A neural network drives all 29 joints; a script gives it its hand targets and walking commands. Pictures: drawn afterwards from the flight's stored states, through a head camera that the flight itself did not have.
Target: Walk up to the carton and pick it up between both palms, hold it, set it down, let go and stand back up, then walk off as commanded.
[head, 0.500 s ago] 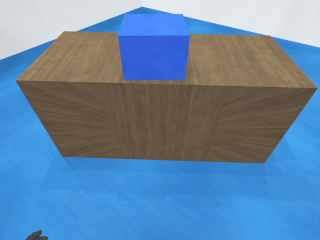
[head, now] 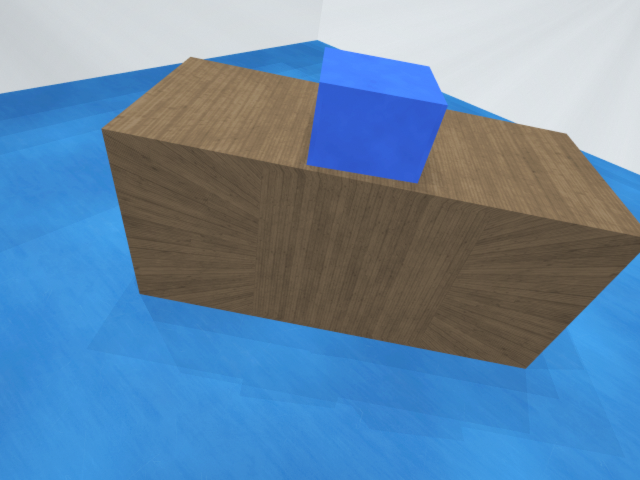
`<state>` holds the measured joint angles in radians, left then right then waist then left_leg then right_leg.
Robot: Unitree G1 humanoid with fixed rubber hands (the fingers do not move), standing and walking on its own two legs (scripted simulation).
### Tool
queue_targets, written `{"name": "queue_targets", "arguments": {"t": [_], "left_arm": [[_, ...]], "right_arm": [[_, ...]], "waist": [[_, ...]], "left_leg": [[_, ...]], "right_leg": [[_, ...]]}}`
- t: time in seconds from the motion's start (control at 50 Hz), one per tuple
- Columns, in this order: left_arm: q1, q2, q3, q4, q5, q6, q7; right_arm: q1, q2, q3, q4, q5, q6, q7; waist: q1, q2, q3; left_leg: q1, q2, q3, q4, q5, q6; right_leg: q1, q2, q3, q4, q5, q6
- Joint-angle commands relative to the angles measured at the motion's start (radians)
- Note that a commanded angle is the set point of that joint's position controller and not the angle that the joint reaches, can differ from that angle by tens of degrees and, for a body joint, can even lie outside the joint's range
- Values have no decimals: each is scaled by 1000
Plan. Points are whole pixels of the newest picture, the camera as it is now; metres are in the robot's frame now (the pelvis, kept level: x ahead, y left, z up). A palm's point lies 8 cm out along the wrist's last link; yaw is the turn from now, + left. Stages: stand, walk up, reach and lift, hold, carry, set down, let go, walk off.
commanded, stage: walk off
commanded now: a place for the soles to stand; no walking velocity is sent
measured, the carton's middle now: (370, 113) +1.08 -0.06 +0.02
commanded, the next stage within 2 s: stand in 0.74 s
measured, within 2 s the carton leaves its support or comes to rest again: neither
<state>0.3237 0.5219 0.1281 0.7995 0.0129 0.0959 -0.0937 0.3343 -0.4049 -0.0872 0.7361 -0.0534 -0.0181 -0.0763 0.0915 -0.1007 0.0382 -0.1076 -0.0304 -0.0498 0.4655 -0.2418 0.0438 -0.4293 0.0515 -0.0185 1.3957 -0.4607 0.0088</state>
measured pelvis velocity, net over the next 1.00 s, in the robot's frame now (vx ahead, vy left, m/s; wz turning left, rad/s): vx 0.16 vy -0.04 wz -0.04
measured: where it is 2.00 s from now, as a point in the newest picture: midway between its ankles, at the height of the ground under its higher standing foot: outside the picture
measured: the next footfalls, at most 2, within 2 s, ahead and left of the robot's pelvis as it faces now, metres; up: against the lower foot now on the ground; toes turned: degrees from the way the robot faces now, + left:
right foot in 0.34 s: +0.09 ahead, -0.21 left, +0.00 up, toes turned +1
left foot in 0.86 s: +0.26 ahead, +0.07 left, +0.00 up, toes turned -1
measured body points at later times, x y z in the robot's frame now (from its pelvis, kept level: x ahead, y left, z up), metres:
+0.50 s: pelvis +0.05 -0.10 -0.01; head +0.01 -0.12 +0.44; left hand +0.08 +0.22 -0.11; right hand +0.14 -0.44 -0.11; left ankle +0.00 +0.05 -0.65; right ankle +0.05 -0.21 -0.74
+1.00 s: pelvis +0.16 -0.04 -0.01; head +0.20 -0.03 +0.43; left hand +0.27 +0.26 -0.13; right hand +0.24 -0.36 -0.12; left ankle +0.22 +0.07 -0.74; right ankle +0.11 -0.19 -0.71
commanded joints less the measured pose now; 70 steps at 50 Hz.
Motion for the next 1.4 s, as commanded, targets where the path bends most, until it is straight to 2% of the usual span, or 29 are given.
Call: {"name": "queue_targets", "arguments": {"t": [0.0,0.14,0.2,0.28,0.32,0.36,0.38,0.4,0.44,0.46,0.52,0.62,0.72,0.74,0.78,0.8,0.82,0.84,0.86,0.9,0.92,0.96,0.98,1.04,1.08,1.1,1.12,1.16,1.38], "left_arm": [[-63,132,28,-104,-3,-23,-5],[-66,122,19,-98,-14,-10,-12],[-32,138,27,-88,-21,-26,-13],[102,130,8,-59,-35,-44,-8],[72,181,-3,-56,-32,-51,21],[-23,193,-3,-108,-28,-56,65],[-88,213,0,-124,-29,-81,68],[-98,179,-3,-96,-30,-90,67],[-76,134,-6,-63,-32,-75,72],[-67,129,-14,-56,-22,-72,84],[-24,111,-2,-54,-17,-69,104],[-34,105,-1,-54,-8,-73,107],[-35,93,-13,-68,-9,-64,102],[-84,-29,-41,-35,-2,-89,115],[-51,-6,-46,-6,-25,-88,117],[-51,42,-30,-28,-31,-101,114],[-15,75,-16,-35,-30,-113,109],[54,10,-34,-33,-39,-120,115],[66,-44,-54,-14,-32,-102,120],[-68,33,-36,-49,-31,-78,122],[-76,18,-41,-39,-35,-72,112],[-75,-5,-56,-1,-44,-67,115],[-65,-36,-58,24,-42,-70,111],[-39,-127,-95,104,-32,-60,100],[-170,-28,-75,81,-14,-59,95],[-189,-62,-86,73,-10,-64,84],[-211,-85,-94,92,-17,-70,76],[-233,-77,-91,116,-12,-72,81],[-146,-168,-101,220,-23,-82,114]], "right_arm": [[49,-228,-83,-37,10,-3,-12],[-48,-288,-96,-31,15,5,-16],[-81,-269,-89,-24,19,1,-15],[-106,-248,-81,-49,15,16,4],[-21,-200,-58,-65,42,23,24],[53,-185,-57,-31,53,20,30],[1,-186,-56,-16,64,12,17],[-31,-176,-53,-6,56,4,14],[-3,-177,-57,19,41,16,25],[-4,-189,-54,11,39,15,30],[34,-210,-49,21,50,15,43],[39,-199,-48,13,56,31,46],[3,-178,-20,-32,49,31,37],[-201,-93,0,-22,60,28,65],[-178,-91,5,-2,44,3,81],[-88,-141,-6,28,38,-5,69],[-15,-245,-39,53,31,-18,60],[50,-328,-46,69,31,-26,61],[31,-257,-12,73,59,-23,62],[-91,-254,-7,37,55,-7,73],[-105,-215,-2,49,51,5,71],[-142,-181,10,56,50,25,65],[-134,-131,30,72,46,31,61],[-179,-41,64,110,52,51,77],[-176,-5,77,123,76,60,90],[-238,-38,68,136,79,68,84],[-228,-44,61,144,74,72,83],[-205,-48,59,176,66,67,84],[-265,51,77,302,50,31,65]], "waist": [[-59,254,53],[-27,269,149],[-10,224,148],[35,171,124],[-13,-69,110],[-66,-49,1],[-60,-188,18],[-67,-160,99],[-85,-71,127],[-81,-42,122],[-66,-29,72],[-59,-55,90],[-43,-140,148],[-20,-131,255],[-6,-140,159],[-46,-75,109],[-81,119,36],[-80,405,-115],[-67,338,-230],[-78,201,-98],[-75,268,-64],[-92,356,-42],[-91,287,-68],[-59,224,-85],[-112,33,-52],[-93,104,-32],[-123,107,0],[-130,43,65],[-68,95,-60]], "left_leg": [[124,253,-269,-199,-101,120],[-143,270,-269,-299,-323,116],[-216,262,-256,-240,-276,92],[-289,198,-93,3,-170,6],[-282,33,38,430,-215,-14],[-324,14,-8,654,-238,-20],[-302,-7,-51,783,-256,-18],[-301,24,-82,809,-240,-18],[-315,29,-72,749,-192,-23],[-360,20,-65,746,-197,-19],[-435,-13,-2,690,-167,-40],[-356,-24,22,690,-106,-66],[-397,6,-2,458,-153,-76],[-386,97,0,171,-175,-59],[-288,23,126,-41,-64,-71],[-102,39,116,-143,182,-53],[55,101,36,-80,543,-31],[191,334,-265,-62,892,52],[194,362,-287,-49,834,95],[0,314,-252,-80,451,114],[42,305,-231,-102,340,119],[66,268,-166,-88,437,115],[59,271,-144,-62,545,104],[-4,211,-94,-34,545,40],[33,98,-7,-11,361,-24],[79,78,-3,-55,234,-20],[84,77,-2,-105,124,-19],[94,115,-41,-134,128,-19],[42,136,-30,-149,355,-6]], "right_leg": [[-221,-37,19,-91,-25,-6],[-46,-54,24,-149,65,-8],[46,-79,47,-234,103,-19],[317,-127,75,-826,135,-69],[282,-285,402,-1125,118,-128],[347,-377,530,-1076,304,-190],[210,-406,646,-1121,221,-230],[96,-370,661,-1176,192,-218],[107,-338,592,-1192,28,-171],[185,-342,566,-1143,102,-200],[382,-304,480,-1106,1,-192],[274,-290,435,-1179,-92,-185],[334,-305,382,-1079,173,-216],[322,-256,142,-1070,369,-134],[438,-185,68,-938,565,-93],[380,-196,56,-806,712,-80],[295,-165,71,-634,623,-52],[160,-75,64,-420,222,-3],[191,-75,134,-452,-161,-25],[180,-71,125,-404,-78,-22],[141,-84,84,-504,-125,-22],[146,-86,48,-687,-119,-15],[191,-90,61,-729,-102,-23],[373,-65,26,-1039,315,-23],[297,-204,183,-1096,518,-67],[223,-201,167,-1098,477,-68],[186,-181,139,-1082,360,-64],[157,-145,107,-1102,223,-34],[373,-146,73,-1080,452,-27]]}}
